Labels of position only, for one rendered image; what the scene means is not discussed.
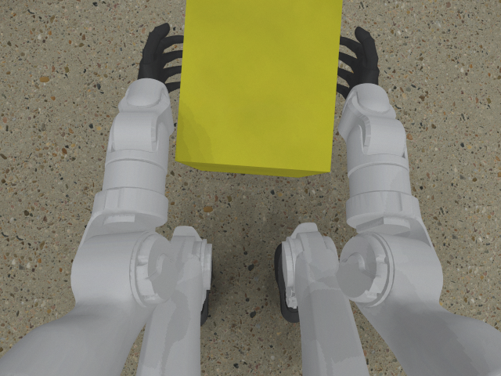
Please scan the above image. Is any carton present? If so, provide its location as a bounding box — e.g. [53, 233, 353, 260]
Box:
[175, 0, 343, 178]

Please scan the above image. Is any robot right shin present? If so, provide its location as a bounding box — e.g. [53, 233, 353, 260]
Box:
[285, 222, 339, 307]

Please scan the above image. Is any robot left upper arm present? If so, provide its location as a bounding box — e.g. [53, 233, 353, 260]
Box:
[0, 230, 178, 376]

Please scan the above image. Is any robot left thigh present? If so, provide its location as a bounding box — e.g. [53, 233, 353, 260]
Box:
[136, 236, 212, 376]

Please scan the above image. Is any left robot forearm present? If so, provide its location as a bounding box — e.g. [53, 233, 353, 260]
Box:
[70, 78, 175, 291]

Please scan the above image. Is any right robot forearm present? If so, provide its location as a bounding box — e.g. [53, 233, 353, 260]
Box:
[337, 83, 436, 254]

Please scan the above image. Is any robot right hand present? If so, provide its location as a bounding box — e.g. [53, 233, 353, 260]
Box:
[336, 27, 380, 99]

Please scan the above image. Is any robot left hand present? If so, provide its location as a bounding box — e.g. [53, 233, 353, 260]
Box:
[137, 23, 184, 94]

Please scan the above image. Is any robot right upper arm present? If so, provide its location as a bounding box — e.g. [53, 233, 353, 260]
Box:
[336, 231, 501, 376]

